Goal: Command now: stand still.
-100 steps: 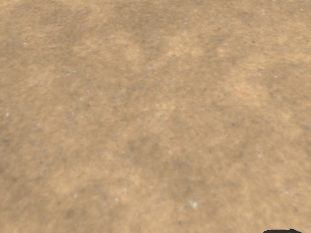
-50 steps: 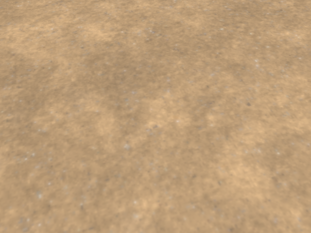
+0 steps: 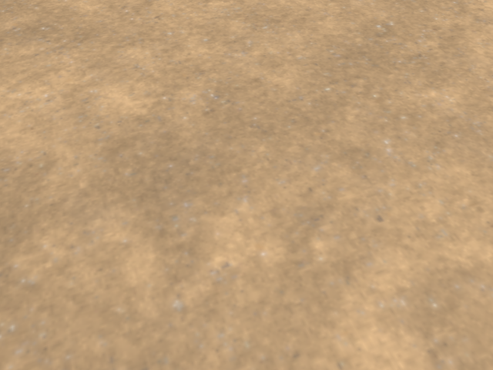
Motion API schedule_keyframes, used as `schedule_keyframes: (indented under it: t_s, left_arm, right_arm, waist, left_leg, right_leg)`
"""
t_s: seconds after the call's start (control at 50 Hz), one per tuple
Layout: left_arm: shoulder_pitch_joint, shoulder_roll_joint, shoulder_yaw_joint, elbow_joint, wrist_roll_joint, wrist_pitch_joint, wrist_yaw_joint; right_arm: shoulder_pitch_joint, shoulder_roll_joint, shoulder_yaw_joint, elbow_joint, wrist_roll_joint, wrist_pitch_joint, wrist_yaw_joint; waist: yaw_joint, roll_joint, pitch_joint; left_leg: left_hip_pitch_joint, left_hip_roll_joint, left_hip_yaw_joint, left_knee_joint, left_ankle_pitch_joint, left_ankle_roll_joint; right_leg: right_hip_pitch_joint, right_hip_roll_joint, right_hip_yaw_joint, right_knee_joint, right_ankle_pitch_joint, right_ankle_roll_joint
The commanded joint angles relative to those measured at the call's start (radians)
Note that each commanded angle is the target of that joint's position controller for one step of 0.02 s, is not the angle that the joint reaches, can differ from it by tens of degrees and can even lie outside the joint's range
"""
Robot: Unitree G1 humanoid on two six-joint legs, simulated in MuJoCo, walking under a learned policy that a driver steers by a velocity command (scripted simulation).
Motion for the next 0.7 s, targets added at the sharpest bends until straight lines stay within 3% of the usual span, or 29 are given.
schedule_keyframes:
  t_s: [0.02, 0.7]
  left_arm:
    - [0.061, 0.075, 0.009, -0.005, 0.000, -0.003, 0.003]
    - [0.130, 0.040, 0.002, 0.012, 0.001, -0.002, 0.005]
  right_arm:
    - [0.065, -0.068, -0.008, -0.002, 0.000, -0.003, -0.004]
    - [0.113, -0.030, -0.003, 0.033, 0.000, -0.007, -0.007]
  waist:
    - [0.000, -0.006, 0.044]
    - [0.003, -0.003, 0.067]
  left_leg:
    - [-0.008, 0.108, -0.117, -0.069, 0.051, 0.009]
    - [-0.018, 0.108, -0.125, -0.072, 0.040, 0.013]
  right_leg:
    - [-0.047, -0.108, 0.108, -0.073, 0.098, -0.028]
    - [-0.055, -0.102, 0.100, -0.066, 0.077, -0.025]
Velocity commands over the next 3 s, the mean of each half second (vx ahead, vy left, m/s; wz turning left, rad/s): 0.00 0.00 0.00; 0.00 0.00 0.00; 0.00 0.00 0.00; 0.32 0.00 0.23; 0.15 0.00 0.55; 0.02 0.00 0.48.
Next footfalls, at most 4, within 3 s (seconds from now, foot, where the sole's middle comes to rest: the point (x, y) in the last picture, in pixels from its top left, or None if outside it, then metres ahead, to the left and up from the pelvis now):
1.78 right None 0.11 -0.11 -0.78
2.18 left None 0.38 0.07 -0.78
2.84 right None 0.45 -0.09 -0.78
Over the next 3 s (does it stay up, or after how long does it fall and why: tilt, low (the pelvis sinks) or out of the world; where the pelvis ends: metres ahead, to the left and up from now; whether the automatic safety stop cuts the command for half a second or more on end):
stays up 0.37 -0.04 0.00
